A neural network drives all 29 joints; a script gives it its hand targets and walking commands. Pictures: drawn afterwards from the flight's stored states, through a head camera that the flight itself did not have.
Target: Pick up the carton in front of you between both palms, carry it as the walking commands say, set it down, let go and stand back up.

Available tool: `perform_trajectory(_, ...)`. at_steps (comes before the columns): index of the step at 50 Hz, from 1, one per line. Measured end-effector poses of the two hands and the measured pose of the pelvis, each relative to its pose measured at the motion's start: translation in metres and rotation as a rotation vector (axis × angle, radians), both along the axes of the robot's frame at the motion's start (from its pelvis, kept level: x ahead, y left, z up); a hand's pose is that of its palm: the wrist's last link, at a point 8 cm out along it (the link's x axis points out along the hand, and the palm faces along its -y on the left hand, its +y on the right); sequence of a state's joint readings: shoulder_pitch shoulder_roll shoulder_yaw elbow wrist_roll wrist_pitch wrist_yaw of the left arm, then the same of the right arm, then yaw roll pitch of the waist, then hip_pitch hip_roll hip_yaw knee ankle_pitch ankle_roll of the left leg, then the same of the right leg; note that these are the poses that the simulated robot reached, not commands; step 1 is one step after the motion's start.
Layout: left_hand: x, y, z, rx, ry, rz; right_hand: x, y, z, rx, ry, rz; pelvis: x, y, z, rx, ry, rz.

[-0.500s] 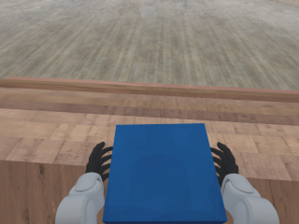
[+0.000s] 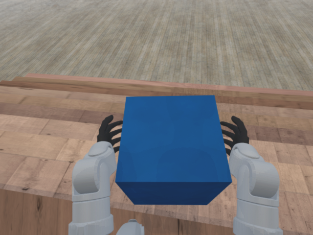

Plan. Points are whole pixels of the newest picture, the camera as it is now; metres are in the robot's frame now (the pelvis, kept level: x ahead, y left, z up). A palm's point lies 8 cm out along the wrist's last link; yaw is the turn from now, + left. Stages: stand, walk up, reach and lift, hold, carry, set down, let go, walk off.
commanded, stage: carry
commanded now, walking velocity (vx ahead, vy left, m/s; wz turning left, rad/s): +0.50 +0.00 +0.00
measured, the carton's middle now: (170, 155) +0.32 +0.01 +0.04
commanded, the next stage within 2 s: none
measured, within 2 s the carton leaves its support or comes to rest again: neither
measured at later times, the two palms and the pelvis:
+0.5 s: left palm (125, 72) +0.66 +0.18 +0.06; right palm (207, 73) +0.65 -0.13 +0.07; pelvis +0.32 +0.04 -0.02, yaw +0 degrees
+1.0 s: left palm (146, 69) +0.97 +0.15 -0.13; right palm (200, 68) +0.99 -0.16 -0.14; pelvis +0.66 -0.02 -0.19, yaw +0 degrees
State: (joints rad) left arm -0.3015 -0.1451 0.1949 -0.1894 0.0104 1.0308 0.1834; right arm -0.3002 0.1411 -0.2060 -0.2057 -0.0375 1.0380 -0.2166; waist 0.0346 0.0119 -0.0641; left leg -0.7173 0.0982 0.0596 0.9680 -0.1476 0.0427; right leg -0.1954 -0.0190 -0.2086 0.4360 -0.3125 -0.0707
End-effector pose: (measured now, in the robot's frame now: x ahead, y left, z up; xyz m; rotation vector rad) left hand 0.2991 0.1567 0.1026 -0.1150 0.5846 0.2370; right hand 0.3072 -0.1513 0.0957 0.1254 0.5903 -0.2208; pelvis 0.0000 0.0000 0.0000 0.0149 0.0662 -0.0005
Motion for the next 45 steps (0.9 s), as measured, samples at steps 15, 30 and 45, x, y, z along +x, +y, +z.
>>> perform_trajectory(15, 0.252, 0.019, -0.055, -0.068, 0.076, -0.031, 0.223, 0.021, -0.041, 0.023, 0.06, -0.069, 0.199, 0.039, -0.019, -0.028, 0.014, -0.011)
perform_trajectory(30, 0.434, 0.015, -0.041, -0.008, -0.091, -0.016, 0.412, 0.014, -0.027, -0.004, -0.099, -0.039, 0.402, 0.026, -0.047, 0.004, 0.001, 0.009)
perform_trajectory(45, 0.609, 0.005, -0.204, -0.074, 0.094, 0.08, 0.629, 0.006, -0.2, 0.016, 0.106, 0.018, 0.598, -0.019, -0.176, -0.008, -0.024, 0.009)
